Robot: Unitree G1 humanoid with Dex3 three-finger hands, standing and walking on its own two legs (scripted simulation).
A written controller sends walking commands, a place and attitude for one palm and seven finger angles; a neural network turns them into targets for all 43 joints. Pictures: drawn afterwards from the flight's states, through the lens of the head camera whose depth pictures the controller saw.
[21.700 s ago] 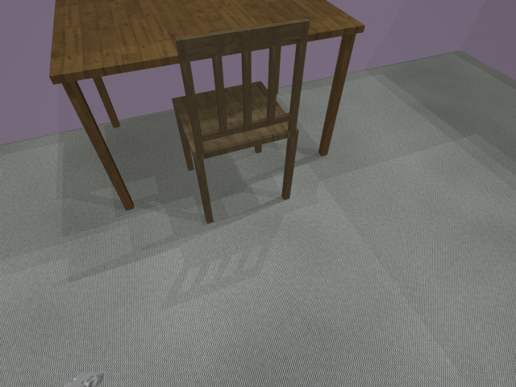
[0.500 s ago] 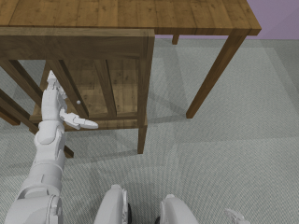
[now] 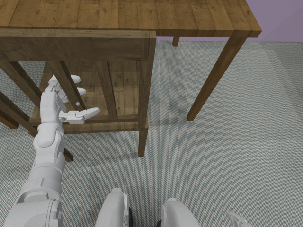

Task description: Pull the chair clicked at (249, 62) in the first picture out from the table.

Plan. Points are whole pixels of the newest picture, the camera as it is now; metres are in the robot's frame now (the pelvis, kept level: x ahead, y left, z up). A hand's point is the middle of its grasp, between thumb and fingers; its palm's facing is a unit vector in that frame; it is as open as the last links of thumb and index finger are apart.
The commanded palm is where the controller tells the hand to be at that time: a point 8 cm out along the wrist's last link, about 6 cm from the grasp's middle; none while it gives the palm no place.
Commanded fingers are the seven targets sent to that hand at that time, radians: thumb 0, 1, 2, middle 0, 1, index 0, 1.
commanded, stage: hook a spindle and tug to test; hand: left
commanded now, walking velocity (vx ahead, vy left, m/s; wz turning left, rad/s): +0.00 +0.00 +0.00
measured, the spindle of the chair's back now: (73, 95) +0.46 +0.21 +0.01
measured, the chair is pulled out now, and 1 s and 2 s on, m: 0.00 0.03 0.15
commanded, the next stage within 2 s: step backward, pulling the chair out in 0.88 s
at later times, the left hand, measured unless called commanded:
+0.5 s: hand (79, 102) +0.43 +0.19 +0.02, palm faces +0.09 -1.00 -0.01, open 5.8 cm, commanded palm +0.38 +0.23 +0.02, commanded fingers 0.00 0.90 0.90 -0.50 -1.45 -0.50 -1.45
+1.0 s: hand (79, 111) +0.40 +0.18 +0.02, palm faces +0.08 -1.00 -0.02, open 5.9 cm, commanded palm +0.38 +0.23 +0.02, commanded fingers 0.00 0.90 0.90 -0.50 -1.45 -0.50 -1.45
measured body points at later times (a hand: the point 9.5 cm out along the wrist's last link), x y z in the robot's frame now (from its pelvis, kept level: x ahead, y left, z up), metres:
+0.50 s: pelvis +0.02 +0.01 +0.01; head +0.14 +0.03 +0.44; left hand +0.42 +0.24 +0.03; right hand +0.11 -0.25 -0.11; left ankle +0.06 +0.08 -0.62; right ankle -0.01 -0.11 -0.62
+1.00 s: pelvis +0.04 +0.01 +0.01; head +0.17 +0.03 +0.45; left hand +0.39 +0.24 +0.03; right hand +0.16 -0.25 -0.10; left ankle +0.06 +0.08 -0.62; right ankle -0.01 -0.11 -0.62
